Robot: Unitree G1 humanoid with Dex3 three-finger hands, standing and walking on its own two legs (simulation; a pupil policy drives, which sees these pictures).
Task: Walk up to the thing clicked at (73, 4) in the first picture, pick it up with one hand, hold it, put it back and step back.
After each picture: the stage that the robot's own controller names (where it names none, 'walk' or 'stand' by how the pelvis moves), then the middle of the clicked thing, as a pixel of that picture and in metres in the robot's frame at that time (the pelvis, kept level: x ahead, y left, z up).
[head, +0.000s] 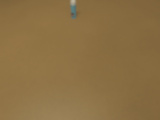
stand; (73, 9) +1.99 +0.17 -0.66
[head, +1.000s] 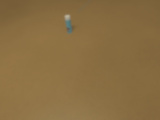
walk; (68, 24) +1.85 +0.33 -0.64
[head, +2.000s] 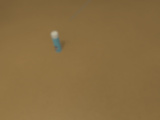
walk; (56, 42) +1.27 +0.40 -0.65
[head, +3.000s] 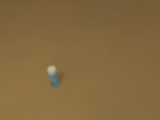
walk; (53, 77) +0.85 +0.32 -0.64
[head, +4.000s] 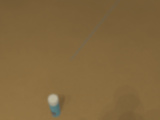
walk; (54, 106) +0.56 +0.20 -0.64
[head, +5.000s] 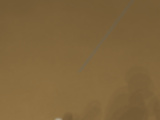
stand; out of the picture +0.37 +0.19 -0.64
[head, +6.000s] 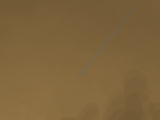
stand; out of the picture +0.35 +0.19 -0.65
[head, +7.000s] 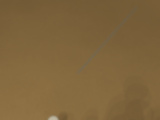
stand; out of the picture +0.40 +0.20 -0.65
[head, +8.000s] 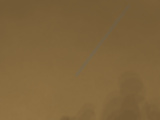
stand; out of the picture +0.38 +0.19 -0.66
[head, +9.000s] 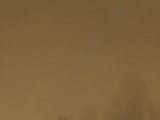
stand; out of the picture +0.39 +0.22 -0.66
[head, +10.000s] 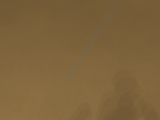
stand; out of the picture +0.35 +0.23 -0.65
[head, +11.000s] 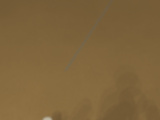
stand; out of the picture +0.38 +0.25 -0.65
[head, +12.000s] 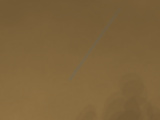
stand; out of the picture +0.36 +0.23 -0.66
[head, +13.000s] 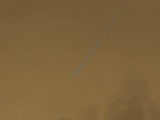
stand; out of the picture +0.37 +0.23 -0.66
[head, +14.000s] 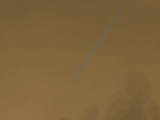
go down; out of the picture +0.37 +0.22 -0.66
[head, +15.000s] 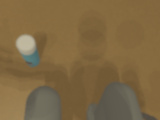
go down; (29, 53) +0.48 +0.20 -0.31
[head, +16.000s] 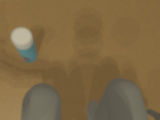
go down; (26, 47) +0.48 +0.21 -0.27
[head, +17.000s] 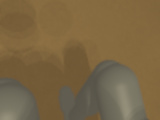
close in; out of the picture +0.48 +0.26 -0.18
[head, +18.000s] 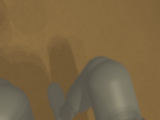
close; out of the picture +0.48 +0.27 -0.18
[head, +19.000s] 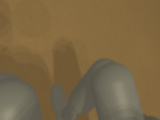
lift; out of the picture +0.41 +0.26 -0.17
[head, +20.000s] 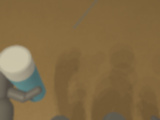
lift; (27, 79) +0.33 +0.18 +0.02
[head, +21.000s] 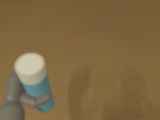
hold; (38, 87) +0.31 +0.16 +0.05
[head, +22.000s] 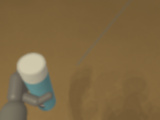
hold; (40, 86) +0.32 +0.16 +0.04
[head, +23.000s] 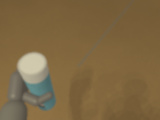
crouch; (40, 86) +0.32 +0.16 +0.05
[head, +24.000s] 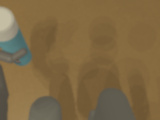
crouch; (13, 43) +0.46 +0.19 -0.04
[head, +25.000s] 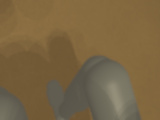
lower; out of the picture +0.47 +0.27 -0.18
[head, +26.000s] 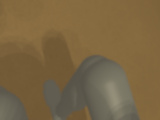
lower; out of the picture +0.48 +0.28 -0.18
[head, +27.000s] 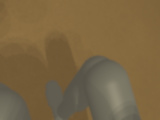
lower; out of the picture +0.48 +0.27 -0.18
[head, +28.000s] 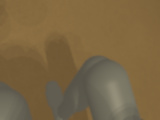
lower; out of the picture +0.47 +0.27 -0.18
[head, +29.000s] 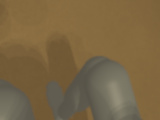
loosen; out of the picture +0.47 +0.25 -0.18
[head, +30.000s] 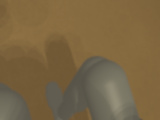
withdraw; out of the picture +0.47 +0.25 -0.18
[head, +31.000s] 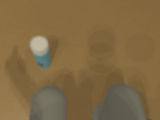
walk; (42, 54) +0.49 +0.19 -0.29
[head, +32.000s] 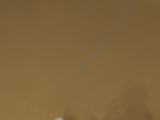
stand; out of the picture +0.40 +0.16 -0.60
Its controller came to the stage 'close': yes
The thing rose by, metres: 0.68
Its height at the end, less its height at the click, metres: +0.00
